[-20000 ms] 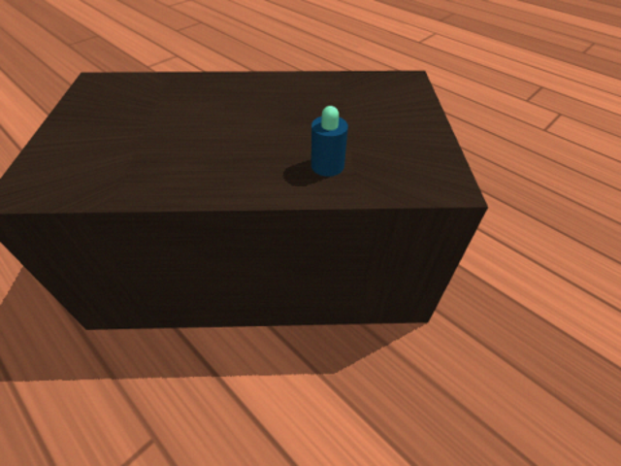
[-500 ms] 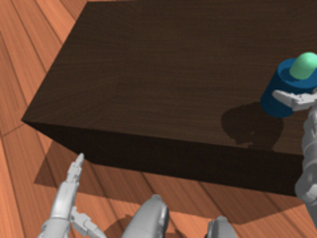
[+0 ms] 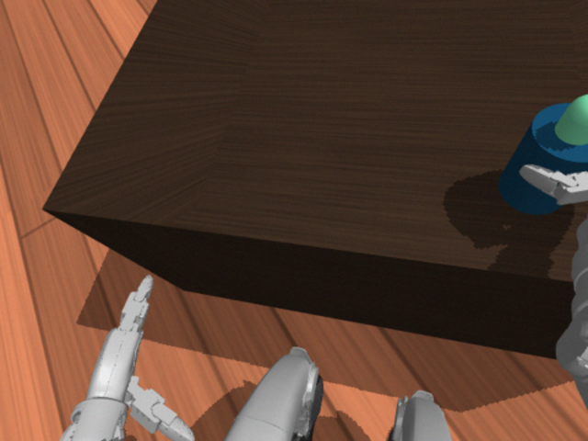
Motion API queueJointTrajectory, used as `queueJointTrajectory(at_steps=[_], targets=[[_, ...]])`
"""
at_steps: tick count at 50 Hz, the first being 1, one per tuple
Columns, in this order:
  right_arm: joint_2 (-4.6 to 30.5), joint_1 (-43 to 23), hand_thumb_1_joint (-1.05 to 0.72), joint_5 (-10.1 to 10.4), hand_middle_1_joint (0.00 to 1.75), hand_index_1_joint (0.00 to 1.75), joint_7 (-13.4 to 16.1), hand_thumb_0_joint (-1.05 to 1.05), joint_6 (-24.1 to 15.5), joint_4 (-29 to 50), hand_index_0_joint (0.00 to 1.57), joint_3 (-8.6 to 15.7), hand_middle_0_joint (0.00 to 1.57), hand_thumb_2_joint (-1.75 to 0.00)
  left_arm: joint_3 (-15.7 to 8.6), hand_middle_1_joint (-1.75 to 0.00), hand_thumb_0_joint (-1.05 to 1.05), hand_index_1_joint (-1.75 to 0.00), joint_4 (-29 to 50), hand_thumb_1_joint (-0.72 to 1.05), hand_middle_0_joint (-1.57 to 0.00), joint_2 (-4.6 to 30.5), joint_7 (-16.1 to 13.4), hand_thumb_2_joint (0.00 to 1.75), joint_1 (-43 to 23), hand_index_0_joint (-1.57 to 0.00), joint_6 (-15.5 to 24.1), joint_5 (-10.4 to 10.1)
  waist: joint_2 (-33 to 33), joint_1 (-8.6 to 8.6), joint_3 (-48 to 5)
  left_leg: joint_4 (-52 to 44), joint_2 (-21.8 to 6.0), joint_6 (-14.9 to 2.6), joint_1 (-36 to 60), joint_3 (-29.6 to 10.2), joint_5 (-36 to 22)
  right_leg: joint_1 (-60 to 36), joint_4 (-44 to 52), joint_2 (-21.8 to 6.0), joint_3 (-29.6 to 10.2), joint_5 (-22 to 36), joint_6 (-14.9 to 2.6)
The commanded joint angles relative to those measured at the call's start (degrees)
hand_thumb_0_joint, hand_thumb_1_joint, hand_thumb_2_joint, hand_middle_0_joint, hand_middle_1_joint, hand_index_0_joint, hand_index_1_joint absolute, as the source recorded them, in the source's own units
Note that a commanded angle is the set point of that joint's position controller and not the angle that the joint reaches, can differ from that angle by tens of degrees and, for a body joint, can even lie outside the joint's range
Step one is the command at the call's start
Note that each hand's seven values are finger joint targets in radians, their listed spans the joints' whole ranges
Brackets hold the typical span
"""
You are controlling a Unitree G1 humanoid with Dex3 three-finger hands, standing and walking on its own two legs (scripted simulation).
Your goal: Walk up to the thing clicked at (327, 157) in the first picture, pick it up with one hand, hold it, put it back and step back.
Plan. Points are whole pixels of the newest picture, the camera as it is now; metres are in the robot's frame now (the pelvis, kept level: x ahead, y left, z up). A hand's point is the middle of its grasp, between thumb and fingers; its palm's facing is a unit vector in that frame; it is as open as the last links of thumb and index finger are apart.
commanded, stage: loosen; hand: right
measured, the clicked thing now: (559, 151) +0.53 -0.21 +0.02
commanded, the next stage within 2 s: open in 0.10 s
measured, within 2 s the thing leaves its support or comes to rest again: neither
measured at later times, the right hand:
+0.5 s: hand (586, 139) +0.53 -0.23 +0.04, palm faces +0.24 +0.97 +0.00, open 13.2 cm
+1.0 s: hand out of the picture +0.54 -0.28 +0.10, palm faces +0.32 +0.95 -0.03, open 17.2 cm
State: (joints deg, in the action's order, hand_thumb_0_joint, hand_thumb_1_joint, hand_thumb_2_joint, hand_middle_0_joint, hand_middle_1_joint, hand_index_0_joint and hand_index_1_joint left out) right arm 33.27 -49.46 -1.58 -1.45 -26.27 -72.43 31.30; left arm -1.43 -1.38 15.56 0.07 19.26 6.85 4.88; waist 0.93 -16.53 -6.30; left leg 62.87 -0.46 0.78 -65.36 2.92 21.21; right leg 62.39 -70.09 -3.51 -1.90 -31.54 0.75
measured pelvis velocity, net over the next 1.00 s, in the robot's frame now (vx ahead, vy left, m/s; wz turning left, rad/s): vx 0.00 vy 0.00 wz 0.00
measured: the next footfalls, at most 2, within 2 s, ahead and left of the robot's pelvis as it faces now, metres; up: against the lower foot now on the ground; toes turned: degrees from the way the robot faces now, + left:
none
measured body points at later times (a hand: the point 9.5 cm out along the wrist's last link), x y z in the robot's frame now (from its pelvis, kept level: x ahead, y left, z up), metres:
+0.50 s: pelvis +0.00 +0.00 -0.01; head +0.14 -0.04 +0.42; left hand +0.16 +0.27 +0.01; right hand +0.51 -0.28 +0.04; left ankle +0.08 +0.13 -0.64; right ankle +0.01 -0.12 -0.64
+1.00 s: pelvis +0.00 +0.00 +0.01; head +0.14 -0.04 +0.43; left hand +0.15 +0.27 +0.01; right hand +0.51 -0.33 +0.10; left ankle +0.08 +0.13 -0.64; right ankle +0.01 -0.12 -0.64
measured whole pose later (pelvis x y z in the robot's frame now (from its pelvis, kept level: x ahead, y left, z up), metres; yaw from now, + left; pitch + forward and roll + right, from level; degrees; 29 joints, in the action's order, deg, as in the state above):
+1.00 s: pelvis +0.00 +0.00 +0.01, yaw +0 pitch +23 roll +4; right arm 40.3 -53.8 -0.9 -4.4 -20.5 -67.9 32.8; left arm -0.7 -1.2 15.4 -0.5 21.8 1.9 2.6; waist 0.6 -15.0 -6.2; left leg 60.7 -0.3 0.9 -62.9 3.2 20.6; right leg 60.3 -68.4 -3.5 -2.2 -31.1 0.7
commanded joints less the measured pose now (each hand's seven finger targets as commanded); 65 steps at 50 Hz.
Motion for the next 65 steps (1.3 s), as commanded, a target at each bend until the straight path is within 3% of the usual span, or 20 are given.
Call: queueJointTrajectory(at_steps=[1,6,10,16,21,33,37,38,44,47,48,50,52,54,56,57,59,60,61,65], targets=[[18.5,-31.2,-0.02,1.6,1.36,1.36,-0.2,0.0,-6.7,17.8,1.24,2.0,1.18,-1.24,-7.1,-0.03,0.0,-0.05,11.0,-0.58,-0.05,10.7,-1.2,0.07,0.3,-0.04,3.0,-0.6,-15.5,0.97,-36.0,-4.0,1.5,-1.7,21.4,-1.1,-14.5,-17.0,8.4,1.8,-0.2,20.7,-0.09],[17.4,-30.6,0.17,1.5,1.03,1.03,-0.9,0.0,-6.6,18.4,1.12,1.5,1.09,-0.84,-6.4,-0.04,0.0,-0.04,12.4,-0.54,-0.05,9.9,-0.8,0.04,3.1,-0.05,2.1,-0.5,-18.6,0.66,-37.7,-2.7,1.8,-2.06,19.3,-0.4,-15.8,-21.0,8.0,1.6,-0.9,26.8,0.67],[16.0,-30.2,0.36,1.8,0.81,0.81,-1.2,0.0,-5.7,17.6,1.03,0.8,1.01,-0.52,-7.2,-0.05,0.0,-0.05,12.8,-0.54,-0.06,10.1,-0.8,0.05,3.8,-0.05,1.7,-0.8,-16.5,-0.2,-35.7,-3.4,1.5,-1.86,21.1,-0.9,-15.6,-17.1,7.9,2.0,-0.3,22.4,0.19],[13.9,-26.0,0.48,1.0,0.54,0.54,-1.4,0.0,-4.4,13.0,0.72,-0.2,0.7,-0.33,-6.8,-0.04,0.0,-0.05,11.5,-0.57,-0.05,9.6,-0.6,0.07,4.4,-0.04,0.9,-0.7,-16.0,0.2,-32.7,-2.6,1.7,-2.04,19.5,-0.8,-16.6,-15.8,7.3,2.0,-0.3,24.5,0.27],[14.1,-27.8,0.45,0.8,0.44,0.45,-1.5,0.0,-3.3,12.8,0.59,-0.2,0.58,-0.28,-7.3,-0.04,0.0,-0.05,13.0,-0.57,-0.06,9.7,-0.3,0.06,4.6,-0.05,0.3,-0.9,-13.4,-0.11,-30.2,-3.6,1.5,-1.63,19.0,-1.1,-11.3,-12.1,8.3,2.0,-0.2,16.3,-0.43],[13.4,-27.2,0.43,0.3,0.18,0.18,-0.8,0.0,-2.5,11.0,0.19,-1.4,0.19,-0.16,-6.6,-0.05,0.0,-0.05,13.4,-0.54,-0.06,8.4,-0.2,0.04,4.3,-0.06,0.0,-1.2,-12.5,0.11,-28.7,-3.6,1.6,-1.47,16.2,-0.9,-6.4,-11.4,8.7,1.8,-0.6,11.9,-0.61],[19.0,-29.3,0.46,0.0,0.07,0.07,-0.8,0.0,-2.8,14.2,0.09,0.3,0.09,-0.06,-6.3,-0.05,0.0,-0.05,15.6,-0.55,-0.06,9.3,-0.5,0.05,5.4,-0.05,-0.7,-1.3,-14.0,0.81,-33.2,-3.6,1.7,-1.56,19.7,-0.5,-9.2,-14.2,8.8,2.0,-0.6,16.1,-0.24],[23.2,-31.4,0.46,0.2,0.06,0.06,-0.7,0.0,-3.1,19.3,0.08,3.0,0.09,-0.04,-8.1,-0.04,0.0,-0.05,17.2,-0.55,-0.06,11.4,-0.7,0.05,5.0,-0.05,-0.7,-1.4,-15.9,1.65,-36.6,-3.3,1.3,-1.68,22.4,-1.0,-11.9,-15.1,8.6,2.1,-0.3,18.2,-0.13],[27.3,-33.0,0.49,0.6,0.04,0.04,-1.3,0.0,-0.6,21.4,0.07,3.4,0.08,-0.02,-5.7,-0.04,0.0,-0.05,11.6,-0.55,-0.06,9.5,-1.2,0.05,5.2,-0.05,-1.5,-2.2,-17.3,3.77,-34.7,-6.9,1.2,-1.35,24.3,-1.7,-9.7,-16.6,10.9,2.4,0.7,15.0,-0.42],[27.5,-30.3,0.48,0.8,0.04,0.04,-2.8,0.0,1.9,20.1,0.07,2.7,0.08,-0.03,-5.7,-0.04,0.0,-0.05,9.9,-0.56,-0.05,10.1,-1.9,0.05,3.2,-0.04,-1.6,-2.6,-19.0,4.04,-35.6,-7.7,1.5,-1.78,26.0,-0.9,-13.0,-20.5,12.5,2.2,0.4,19.9,0.11],[24.4,-29.0,0.47,1.1,0.04,0.04,-3.6,0.0,2.9,17.3,0.07,0.3,0.08,-0.03,-3.9,-0.04,0.0,-0.05,7.9,-0.56,-0.05,8.2,-1.9,0.05,3.0,-0.04,-1.9,-2.7,-17.8,4.09,-31.4,-8.1,2.0,-1.88,23.4,-0.3,-12.0,-20.4,13.2,2.0,-0.1,20.9,0.24],[22.3,-23.9,0.46,2.0,0.04,0.04,-5.0,0.0,5.3,12.0,0.07,1.0,0.08,-0.03,-4.6,-0.04,0.0,-0.05,9.3,-0.57,-0.06,10.0,-2.2,0.05,1.0,-0.04,-1.9,-3.0,-15.3,4.19,-31.6,-9.1,2.2,-1.96,24.2,0.5,-13.6,-22.8,14.5,1.6,-1.0,24.8,0.48],[20.1,-27.5,0.42,2.8,0.04,0.04,-6.6,0.0,5.8,13.1,0.07,-1.7,0.08,-0.04,-3.8,-0.04,0.0,-0.05,9.1,-0.57,-0.06,9.3,-2.4,0.05,-0.2,-0.05,-1.8,-3.4,-12.9,3.15,-30.1,-10.2,2.3,-1.87,25.3,0.7,-13.2,-22.6,15.5,1.4,-1.1,23.5,0.27],[22.4,-22.2,0.37,3.2,0.04,0.04,-7.8,0.0,6.9,7.5,0.08,0.4,0.09,-0.04,-4.4,-0.04,0.0,-0.05,7.7,-0.57,-0.06,10.2,-2.6,0.05,0.2,-0.05,-1.5,-3.9,-10.0,3.73,-25.3,-11.4,2.0,-1.54,25.0,0.7,-12.4,-20.3,16.2,1.6,-1.0,21.4,-0.19],[19.4,-25.2,0.42,4.2,0.05,0.05,-8.9,0.0,6.6,8.8,0.07,-1.7,0.07,-0.05,-3.0,-0.05,0.0,-0.06,5.2,-0.59,-0.07,8.3,-2.7,0.07,2.0,-0.05,-1.1,-4.0,-8.5,2.9,-23.4,-11.6,2.1,-1.52,23.7,0.4,-12.2,-20.1,16.5,1.4,-1.2,21.1,-0.43],[30.3,-16.1,0.42,-2.4,0.05,0.05,-5.5,0.0,11.1,-0.4,0.07,-1.2,0.07,-0.06,-4.4,-0.05,0.0,-0.06,9.8,-0.57,-0.07,10.6,-2.7,0.07,-1.1,-0.05,-2.5,-5.0,-8.8,6.98,-24.1,-14.4,1.7,-1.64,27.5,0.4,-10.4,-22.4,19.3,2.3,0.0,20.1,-0.14],[25.6,-26.2,0.47,-1.3,0.06,0.06,-3.4,0.0,12.7,9.6,0.07,-4.2,0.06,-0.05,-4.0,-0.05,0.0,-0.06,5.3,-0.56,-0.06,9.3,-1.8,0.06,6.9,-0.05,-4.5,-4.9,-10.9,4.57,-24.0,-14.9,1.8,-1.7,28.2,0.1,-12.5,-23.5,19.8,2.6,0.6,20.8,-0.3],[25.9,-23.3,0.49,-1.9,0.06,0.06,-3.2,0.0,13.8,7.2,0.07,-4.6,0.06,-0.05,-3.6,-0.05,0.0,-0.06,5.0,-0.55,-0.06,8.6,-1.1,0.06,7.1,-0.05,-5.0,-5.2,-9.1,4.96,-23.0,-15.4,1.7,-1.68,28.6,-0.1,-13.5,-23.4,19.8,2.7,1.1,21.4,-0.5],[30.8,-23.6,0.49,-2.3,0.06,0.06,-2.4,0.0,14.5,10.6,0.07,-2.4,0.06,-0.05,-3.8,-0.04,0.0,-0.06,3.3,-0.56,-0.06,8.8,-1.0,0.07,7.1,-0.05,-5.1,-5.5,-11.6,6.52,-25.6,-15.7,1.4,-1.8,30.5,-0.5,-15.3,-25.1,19.8,2.7,1.5,23.3,-0.32],[37.3,-24.1,0.5,-3.7,0.05,0.05,0.2,0.0,17.1,15.1,0.06,0.3,0.06,-0.06,-6.3,-0.06,0.0,-0.06,-0.4,-0.51,-0.06,11.9,0.2,0.09,5.3,-0.05,-6.6,-5.6,-16.2,8.37,-29.2,-15.9,1.4,-2.73,31.7,-0.2,-20.2,-31.9,20.6,2.3,1.0,34.0,0.79]])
